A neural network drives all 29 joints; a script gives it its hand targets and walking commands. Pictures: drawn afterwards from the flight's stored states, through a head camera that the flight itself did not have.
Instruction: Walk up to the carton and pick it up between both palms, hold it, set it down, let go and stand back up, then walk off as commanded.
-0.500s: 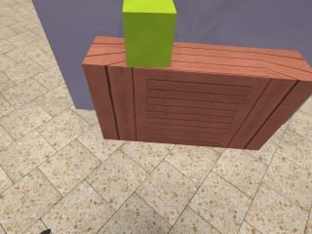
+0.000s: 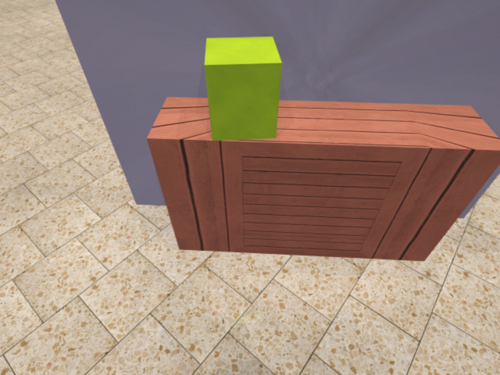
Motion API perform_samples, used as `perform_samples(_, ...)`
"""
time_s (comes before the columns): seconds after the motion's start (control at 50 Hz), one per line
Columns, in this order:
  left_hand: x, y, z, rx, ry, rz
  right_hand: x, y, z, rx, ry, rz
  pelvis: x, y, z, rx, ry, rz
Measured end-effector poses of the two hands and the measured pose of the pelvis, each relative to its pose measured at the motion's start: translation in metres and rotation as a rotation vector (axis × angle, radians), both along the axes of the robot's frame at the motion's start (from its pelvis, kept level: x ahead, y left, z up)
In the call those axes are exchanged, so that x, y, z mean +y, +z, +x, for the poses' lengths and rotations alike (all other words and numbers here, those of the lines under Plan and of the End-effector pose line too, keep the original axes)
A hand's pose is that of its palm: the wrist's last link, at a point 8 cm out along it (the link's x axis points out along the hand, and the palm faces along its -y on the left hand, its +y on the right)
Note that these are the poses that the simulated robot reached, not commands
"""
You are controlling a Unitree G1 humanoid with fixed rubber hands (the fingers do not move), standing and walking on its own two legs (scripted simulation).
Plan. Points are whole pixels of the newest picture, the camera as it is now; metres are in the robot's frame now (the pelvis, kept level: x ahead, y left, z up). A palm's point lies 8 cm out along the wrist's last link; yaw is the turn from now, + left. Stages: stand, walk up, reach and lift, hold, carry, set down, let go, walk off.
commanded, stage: stand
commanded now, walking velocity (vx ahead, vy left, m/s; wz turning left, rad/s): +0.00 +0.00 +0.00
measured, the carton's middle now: (242, 89) +0.96 +0.02 +0.00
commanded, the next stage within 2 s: none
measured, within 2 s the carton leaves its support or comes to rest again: neither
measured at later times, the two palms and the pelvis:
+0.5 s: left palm out of the picture +0.09 +0.28 -0.12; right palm out of the picture +0.08 -0.28 -0.12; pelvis +0.01 +0.00 +0.00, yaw +0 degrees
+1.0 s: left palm out of the picture +0.11 +0.27 -0.11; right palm out of the picture +0.10 -0.29 -0.13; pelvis +0.02 -0.01 +0.00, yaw +0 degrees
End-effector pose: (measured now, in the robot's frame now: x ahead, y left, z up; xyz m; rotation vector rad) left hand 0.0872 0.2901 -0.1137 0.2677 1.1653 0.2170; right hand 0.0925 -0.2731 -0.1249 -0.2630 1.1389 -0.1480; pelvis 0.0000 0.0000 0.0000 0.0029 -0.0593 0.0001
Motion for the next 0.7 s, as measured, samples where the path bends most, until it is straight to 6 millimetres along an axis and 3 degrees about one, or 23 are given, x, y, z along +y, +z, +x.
perform_samples(0.48,-0.007,-0.006,0.001,0.064,-0.020,-0.015,-0.012,0.002,-0.015,0.077,-0.033,-0.028,-0.002,0.003,0.008,0.021,-0.001,0.000)
perform_samples(0.7,-0.012,-0.003,0.010,0.050,-0.008,-0.013,-0.011,-0.002,-0.003,0.089,-0.014,-0.017,-0.005,0.004,0.017,0.025,-0.003,-0.001)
